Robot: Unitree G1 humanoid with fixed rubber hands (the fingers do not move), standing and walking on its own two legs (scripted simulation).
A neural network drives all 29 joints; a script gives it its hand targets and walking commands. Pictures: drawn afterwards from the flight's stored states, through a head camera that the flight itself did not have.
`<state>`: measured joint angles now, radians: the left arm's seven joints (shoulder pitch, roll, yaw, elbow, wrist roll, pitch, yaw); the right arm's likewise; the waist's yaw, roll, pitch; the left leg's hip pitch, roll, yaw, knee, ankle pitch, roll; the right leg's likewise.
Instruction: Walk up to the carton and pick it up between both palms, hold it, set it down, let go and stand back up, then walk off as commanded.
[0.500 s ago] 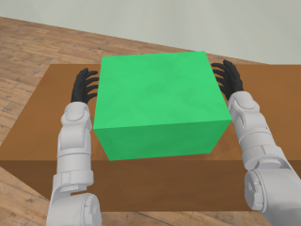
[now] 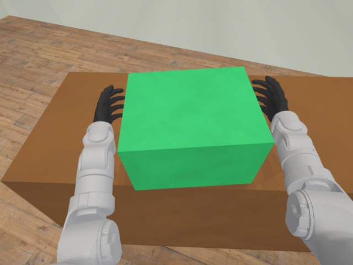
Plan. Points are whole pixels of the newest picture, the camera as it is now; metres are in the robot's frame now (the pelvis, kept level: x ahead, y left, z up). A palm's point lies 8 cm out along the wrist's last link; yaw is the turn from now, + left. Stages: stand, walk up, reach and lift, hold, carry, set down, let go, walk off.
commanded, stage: set down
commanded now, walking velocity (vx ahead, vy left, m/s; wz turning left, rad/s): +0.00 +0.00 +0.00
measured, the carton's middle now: (189, 128) +0.42 +0.02 +0.06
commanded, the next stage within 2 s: none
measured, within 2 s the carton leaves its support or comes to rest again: neither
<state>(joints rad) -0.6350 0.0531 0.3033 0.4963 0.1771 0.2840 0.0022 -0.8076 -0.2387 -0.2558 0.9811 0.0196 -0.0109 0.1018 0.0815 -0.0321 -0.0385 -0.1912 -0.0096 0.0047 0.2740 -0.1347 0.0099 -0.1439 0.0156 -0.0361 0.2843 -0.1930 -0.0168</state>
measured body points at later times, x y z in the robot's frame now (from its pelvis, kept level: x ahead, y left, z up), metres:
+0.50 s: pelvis +0.01 +0.00 +0.00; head +0.04 +0.01 +0.45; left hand +0.40 +0.23 +0.09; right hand +0.46 -0.17 +0.10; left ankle +0.00 +0.12 -0.75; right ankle -0.03 -0.10 -0.75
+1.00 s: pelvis +0.02 +0.00 +0.00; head +0.05 +0.01 +0.45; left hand +0.40 +0.23 +0.08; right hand +0.47 -0.16 +0.10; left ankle +0.00 +0.12 -0.75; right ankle -0.03 -0.10 -0.75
